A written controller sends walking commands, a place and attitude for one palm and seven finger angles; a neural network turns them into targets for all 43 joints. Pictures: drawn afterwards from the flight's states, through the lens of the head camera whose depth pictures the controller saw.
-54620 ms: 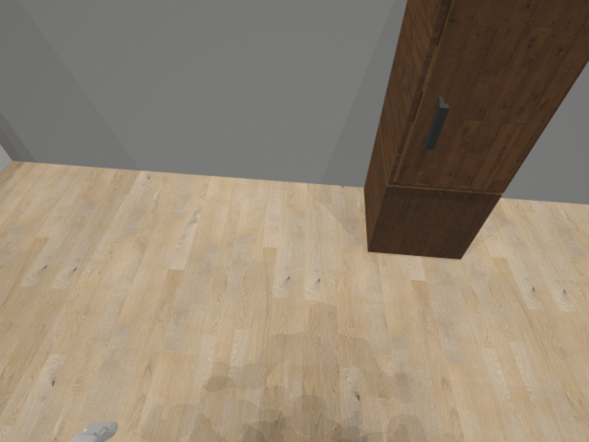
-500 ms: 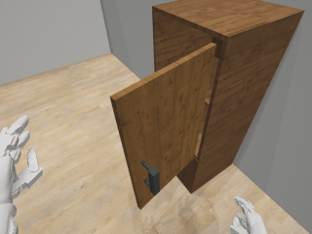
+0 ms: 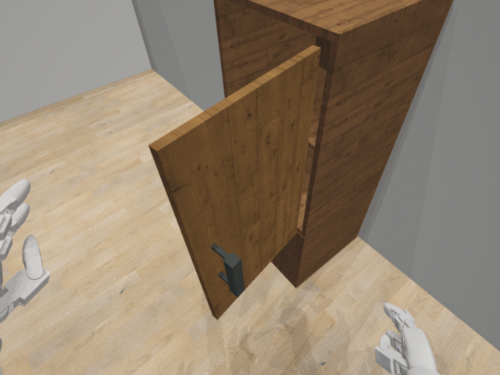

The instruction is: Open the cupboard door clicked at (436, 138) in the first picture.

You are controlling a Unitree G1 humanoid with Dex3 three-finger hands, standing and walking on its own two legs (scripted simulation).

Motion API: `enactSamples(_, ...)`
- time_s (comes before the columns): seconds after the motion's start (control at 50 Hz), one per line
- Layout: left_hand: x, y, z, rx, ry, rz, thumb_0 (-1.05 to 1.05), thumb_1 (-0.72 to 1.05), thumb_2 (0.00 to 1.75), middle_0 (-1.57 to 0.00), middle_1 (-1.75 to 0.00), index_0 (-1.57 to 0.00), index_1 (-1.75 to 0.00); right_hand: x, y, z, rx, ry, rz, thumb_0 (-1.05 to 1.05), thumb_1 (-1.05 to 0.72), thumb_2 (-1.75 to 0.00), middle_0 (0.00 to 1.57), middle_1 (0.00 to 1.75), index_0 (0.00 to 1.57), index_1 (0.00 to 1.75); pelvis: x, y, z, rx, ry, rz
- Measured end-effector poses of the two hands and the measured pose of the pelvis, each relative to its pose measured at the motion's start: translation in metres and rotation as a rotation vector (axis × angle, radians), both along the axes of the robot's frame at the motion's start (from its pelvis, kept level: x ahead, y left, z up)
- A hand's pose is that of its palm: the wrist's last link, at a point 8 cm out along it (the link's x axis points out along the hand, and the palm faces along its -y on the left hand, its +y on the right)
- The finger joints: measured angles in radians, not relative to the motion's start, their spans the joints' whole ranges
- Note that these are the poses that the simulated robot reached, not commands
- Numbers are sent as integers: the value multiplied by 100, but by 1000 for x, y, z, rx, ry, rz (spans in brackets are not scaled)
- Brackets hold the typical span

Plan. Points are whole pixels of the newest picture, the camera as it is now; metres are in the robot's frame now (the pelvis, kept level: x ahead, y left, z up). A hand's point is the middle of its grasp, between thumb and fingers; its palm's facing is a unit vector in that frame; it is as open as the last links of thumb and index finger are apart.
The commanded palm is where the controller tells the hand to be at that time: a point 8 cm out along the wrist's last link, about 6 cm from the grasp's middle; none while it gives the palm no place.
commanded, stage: step back with the hand held close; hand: left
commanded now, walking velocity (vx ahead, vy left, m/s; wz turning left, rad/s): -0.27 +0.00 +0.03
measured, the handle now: (227, 269) +0.33 +0.08 -0.09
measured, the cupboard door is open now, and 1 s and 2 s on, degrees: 100 100 100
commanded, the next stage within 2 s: stop stepping back and stand still in 0.90 s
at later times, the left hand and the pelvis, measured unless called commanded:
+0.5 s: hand out of the picture +0.10 +0.30 +0.15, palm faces +0.46 -0.71 -0.53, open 7.4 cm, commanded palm +0.03 +0.33 +0.17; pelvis -0.08 +0.01 -0.02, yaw +5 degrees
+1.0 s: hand out of the picture -0.02 +0.31 +0.16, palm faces +0.51 -0.75 -0.43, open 7.5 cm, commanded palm -0.06 +0.33 +0.17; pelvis -0.20 +0.03 -0.03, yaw +1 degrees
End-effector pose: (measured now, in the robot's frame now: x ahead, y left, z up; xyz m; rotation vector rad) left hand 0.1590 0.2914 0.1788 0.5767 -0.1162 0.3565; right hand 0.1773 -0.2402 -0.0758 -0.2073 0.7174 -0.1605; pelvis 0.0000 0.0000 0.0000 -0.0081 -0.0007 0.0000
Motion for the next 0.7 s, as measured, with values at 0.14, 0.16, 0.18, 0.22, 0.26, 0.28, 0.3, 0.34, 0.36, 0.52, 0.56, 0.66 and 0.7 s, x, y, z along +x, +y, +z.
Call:
enactSamples(0.14,-20,7,1,19,-18,-13,2,88,90,-22,-31,-21,-30,-28,-1,1,-24,24,-26,1,-90,-90,20,30,20,30,-21,4,-2,-6,0,-2)
enactSamples(0.16,-24,8,1,19,-25,-13,2,88,90,-22,-31,-21,-30,-33,0,2,-26,25,-27,1,-90,-90,20,30,20,30,-25,5,-2,-7,-1,-1)
enactSamples(0.18,-29,10,1,18,-31,-12,2,88,90,-22,-31,-21,-30,-37,1,2,-28,25,-27,1,-90,-90,20,30,20,30,-29,6,-3,-9,-2,-1)
enactSamples(0.22,-37,12,0,15,-43,-12,2,88,90,-22,-31,-21,-30,-46,3,2,-33,25,-24,1,-90,-90,20,30,20,30,-36,8,-3,-14,-5,2)
enactSamples(0.26,-46,15,-2,12,-55,-11,2,88,90,-22,-31,-21,-30,-55,7,2,-37,24,-20,1,-90,-90,20,30,20,30,-44,11,-4,-19,-7,6)
enactSamples(0.28,-50,17,-2,12,-60,-11,2,88,90,-22,-31,-21,-30,-60,9,2,-39,24,-17,1,-90,-90,20,30,20,30,-47,12,-5,-22,-8,8)
enactSamples(0.3,-54,19,-3,14,-65,-10,2,88,90,-22,-31,-21,-30,-64,11,2,-43,25,-13,1,-90,-90,20,30,20,30,-51,14,-5,-25,-8,10)
enactSamples(0.34,-63,22,-4,21,-74,-6,2,88,90,-22,-31,-21,-30,-72,15,1,-48,27,-4,1,-90,-90,20,30,20,30,-58,16,-7,-30,-10,16)
enactSamples(0.36,-67,25,-4,26,-78,-2,2,88,90,-22,-31,-21,-30,-76,17,0,-50,29,1,1,-90,-90,20,30,20,30,-61,17,-7,-31,-11,21)
enactSamples(0.52,-110,36,-2,86,-120,66,2,88,90,-22,-31,-21,-30,-93,33,-14,-39,36,92,1,-90,-90,20,30,20,30,-89,14,-16,-32,-3,88)
enactSamples(0.56,-122,35,-3,73,-122,77,2,88,90,-22,-31,-21,-30,-95,36,-16,-29,35,109,1,-90,-90,20,30,20,30,-96,13,-17,-37,-6,85)
enactSamples(0.66,-140,33,-5,19,-151,60,2,88,90,-22,-31,-21,-30,-104,41,-12,-42,29,116,1,-90,-90,20,30,20,30,-110,20,-16,-44,-16,81)
enactSamples(0.7,-144,37,-6,15,-170,41,2,88,90,-22,-31,-21,-30,-108,43,-9,-57,17,104,1,-90,-90,20,30,20,30,-117,24,-17,-53,-27,82)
